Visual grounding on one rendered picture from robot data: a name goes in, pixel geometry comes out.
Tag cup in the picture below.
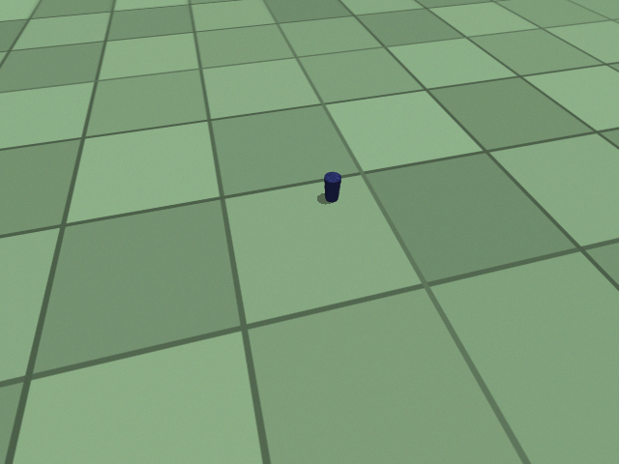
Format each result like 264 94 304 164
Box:
324 172 341 202

